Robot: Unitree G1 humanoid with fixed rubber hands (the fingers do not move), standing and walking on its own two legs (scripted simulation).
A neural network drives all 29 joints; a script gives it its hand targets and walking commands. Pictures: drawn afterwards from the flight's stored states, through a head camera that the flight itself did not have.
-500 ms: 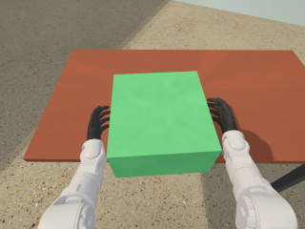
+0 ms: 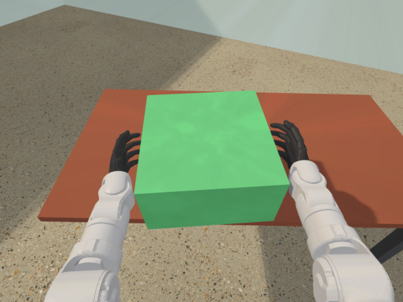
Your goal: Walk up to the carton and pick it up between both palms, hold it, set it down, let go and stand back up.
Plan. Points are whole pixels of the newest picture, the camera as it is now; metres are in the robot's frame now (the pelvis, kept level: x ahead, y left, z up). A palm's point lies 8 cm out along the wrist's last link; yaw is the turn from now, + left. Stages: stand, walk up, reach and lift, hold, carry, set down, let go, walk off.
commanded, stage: reach and lift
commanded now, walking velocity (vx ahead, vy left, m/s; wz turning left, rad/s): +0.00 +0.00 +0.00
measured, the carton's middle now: (206, 153) +0.45 -0.02 +0.05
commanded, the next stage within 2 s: hold in 1.58 s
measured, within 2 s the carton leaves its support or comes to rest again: neither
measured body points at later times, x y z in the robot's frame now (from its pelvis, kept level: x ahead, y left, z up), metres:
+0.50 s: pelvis +0.00 +0.01 +0.00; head -0.03 +0.03 +0.45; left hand +0.37 +0.17 +0.13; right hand +0.36 -0.19 +0.13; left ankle -0.01 +0.11 -0.75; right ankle +0.02 -0.11 -0.75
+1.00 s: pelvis -0.01 +0.01 +0.00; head -0.04 +0.02 +0.45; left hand +0.37 +0.18 +0.15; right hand +0.36 -0.19 +0.15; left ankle -0.01 +0.11 -0.75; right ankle +0.02 -0.11 -0.75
